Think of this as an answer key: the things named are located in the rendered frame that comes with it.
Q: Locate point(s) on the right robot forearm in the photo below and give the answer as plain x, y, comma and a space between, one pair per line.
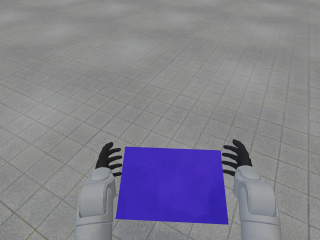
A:
258, 205

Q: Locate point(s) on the left robot hand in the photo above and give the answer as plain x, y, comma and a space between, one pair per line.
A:
103, 160

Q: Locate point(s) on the left robot forearm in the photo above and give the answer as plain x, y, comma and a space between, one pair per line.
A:
94, 211

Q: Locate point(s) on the right robot hand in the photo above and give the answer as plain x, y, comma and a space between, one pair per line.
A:
242, 157

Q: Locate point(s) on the carton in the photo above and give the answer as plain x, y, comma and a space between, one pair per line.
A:
172, 185

